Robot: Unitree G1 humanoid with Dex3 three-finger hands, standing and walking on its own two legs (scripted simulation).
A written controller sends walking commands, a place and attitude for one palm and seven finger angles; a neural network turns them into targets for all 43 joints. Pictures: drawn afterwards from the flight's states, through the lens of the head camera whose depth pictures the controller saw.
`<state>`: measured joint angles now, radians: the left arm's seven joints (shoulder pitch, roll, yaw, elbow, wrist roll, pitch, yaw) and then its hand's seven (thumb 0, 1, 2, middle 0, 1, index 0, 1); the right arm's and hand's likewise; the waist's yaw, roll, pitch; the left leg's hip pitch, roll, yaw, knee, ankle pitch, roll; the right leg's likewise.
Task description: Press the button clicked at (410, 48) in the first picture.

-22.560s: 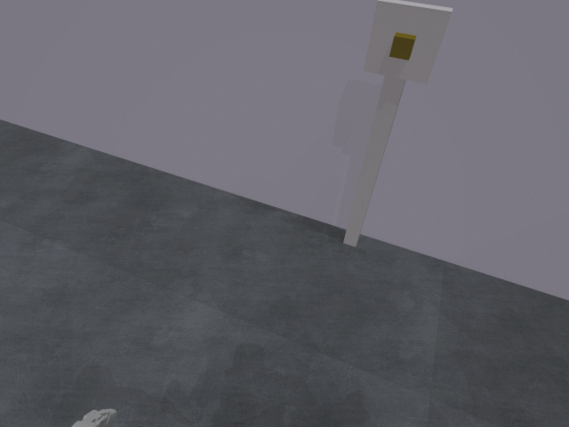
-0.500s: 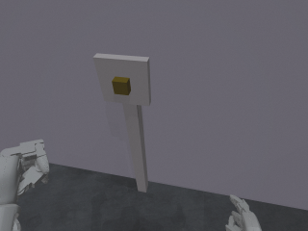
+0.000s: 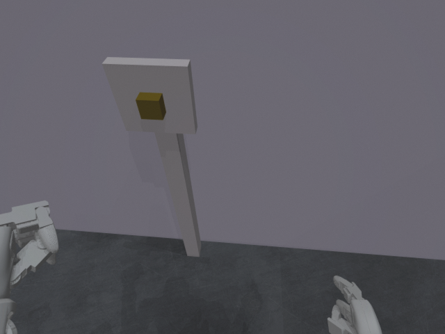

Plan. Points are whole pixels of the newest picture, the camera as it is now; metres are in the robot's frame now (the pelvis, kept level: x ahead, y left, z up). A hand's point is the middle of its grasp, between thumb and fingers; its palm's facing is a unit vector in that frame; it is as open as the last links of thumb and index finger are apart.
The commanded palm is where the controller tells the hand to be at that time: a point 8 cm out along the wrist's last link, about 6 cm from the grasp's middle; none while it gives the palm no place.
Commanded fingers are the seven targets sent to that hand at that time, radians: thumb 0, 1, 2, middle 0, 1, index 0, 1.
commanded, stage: step back with the hand held close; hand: left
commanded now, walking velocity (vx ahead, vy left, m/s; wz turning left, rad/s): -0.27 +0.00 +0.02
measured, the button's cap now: (151, 105) +0.55 +0.20 +0.12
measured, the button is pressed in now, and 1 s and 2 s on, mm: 0 0 0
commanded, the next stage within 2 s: stop stepping back and stand still in 0.98 s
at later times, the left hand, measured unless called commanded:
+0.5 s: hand (7, 313) +0.12 +0.25 +0.15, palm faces +0.41 -0.79 -0.45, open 3.1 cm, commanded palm +0.05 +0.29 +0.17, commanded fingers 0.00 0.90 0.90 -1.30 -1.50 -1.30 -1.50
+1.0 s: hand out of the picture +0.01 +0.27 +0.18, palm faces +0.45 -0.79 -0.42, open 3.1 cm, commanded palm -0.04 +0.29 +0.17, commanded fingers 0.00 0.90 0.90 -1.30 -1.50 -1.30 -1.50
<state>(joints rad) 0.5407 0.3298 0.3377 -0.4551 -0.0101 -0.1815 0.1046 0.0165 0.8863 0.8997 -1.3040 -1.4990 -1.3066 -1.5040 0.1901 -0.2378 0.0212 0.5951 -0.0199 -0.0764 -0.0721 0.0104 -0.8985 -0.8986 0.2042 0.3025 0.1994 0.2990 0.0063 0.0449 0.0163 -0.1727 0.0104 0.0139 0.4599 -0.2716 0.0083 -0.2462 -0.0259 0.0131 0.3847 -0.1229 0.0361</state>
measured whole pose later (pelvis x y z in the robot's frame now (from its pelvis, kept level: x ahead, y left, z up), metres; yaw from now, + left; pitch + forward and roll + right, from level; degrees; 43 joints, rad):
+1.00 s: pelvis -0.17 +0.01 -0.01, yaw +0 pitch +2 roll -5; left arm 0.60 0.40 0.42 -0.62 -0.01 -0.28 0.16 0.02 0.88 0.90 -1.31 -1.50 -1.31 -1.50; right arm 0.20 -0.16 0.01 0.61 -0.03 -0.17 -0.05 0.01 -0.90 -0.90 0.20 0.30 0.20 0.30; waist 0.03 0.01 -0.04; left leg -0.47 0.06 -0.02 0.47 -0.05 0.03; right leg -0.30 0.05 -0.01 0.85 -0.50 0.01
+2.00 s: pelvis -0.35 +0.02 -0.02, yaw -2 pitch -2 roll +1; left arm 0.57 0.41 0.39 -0.54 0.01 -0.20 0.14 0.02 0.88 0.90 -1.31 -1.50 -1.31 -1.50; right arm 0.28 -0.18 0.02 0.68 -0.02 -0.10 -0.05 0.01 -0.90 -0.90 0.21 0.30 0.20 0.30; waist 0.00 -0.03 -0.02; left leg -0.44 0.05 0.00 1.02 -0.44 0.00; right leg -0.38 -0.01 -0.12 0.65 -0.22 -0.08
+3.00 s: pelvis -0.36 +0.03 +0.00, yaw +4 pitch -3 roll +0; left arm 0.15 0.30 0.04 1.10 0.02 0.01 -0.01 0.01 0.90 0.90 -0.23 -0.33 -0.23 -0.34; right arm 0.19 -0.30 -0.04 1.08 -0.03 0.01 0.00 0.00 -0.90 -0.90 0.20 0.30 0.20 0.30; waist -0.01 0.03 0.05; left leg -0.24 0.00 -0.02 0.46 -0.18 -0.01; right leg -0.25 -0.04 0.04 0.46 -0.18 0.02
